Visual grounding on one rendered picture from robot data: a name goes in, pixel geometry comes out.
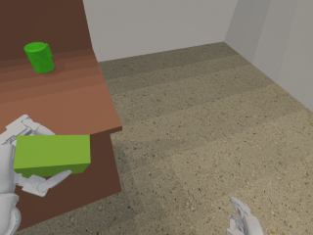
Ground sponge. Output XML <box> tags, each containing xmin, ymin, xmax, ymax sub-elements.
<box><xmin>13</xmin><ymin>135</ymin><xmax>91</xmax><ymax>178</ymax></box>

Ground right robot hand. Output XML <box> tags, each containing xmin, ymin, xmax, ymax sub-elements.
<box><xmin>227</xmin><ymin>197</ymin><xmax>264</xmax><ymax>235</ymax></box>

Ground robot left forearm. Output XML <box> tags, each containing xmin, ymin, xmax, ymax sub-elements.
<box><xmin>0</xmin><ymin>193</ymin><xmax>22</xmax><ymax>235</ymax></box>

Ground left robot hand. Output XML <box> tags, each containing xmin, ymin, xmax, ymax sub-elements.
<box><xmin>0</xmin><ymin>115</ymin><xmax>72</xmax><ymax>198</ymax></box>

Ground table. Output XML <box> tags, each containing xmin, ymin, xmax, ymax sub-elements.
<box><xmin>0</xmin><ymin>0</ymin><xmax>122</xmax><ymax>232</ymax></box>

